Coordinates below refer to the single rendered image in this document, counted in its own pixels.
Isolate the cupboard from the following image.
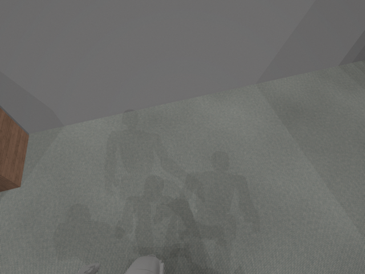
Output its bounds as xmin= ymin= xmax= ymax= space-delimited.
xmin=0 ymin=108 xmax=29 ymax=192

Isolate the robot left thigh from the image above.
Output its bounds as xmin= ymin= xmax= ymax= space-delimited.
xmin=125 ymin=256 xmax=164 ymax=274

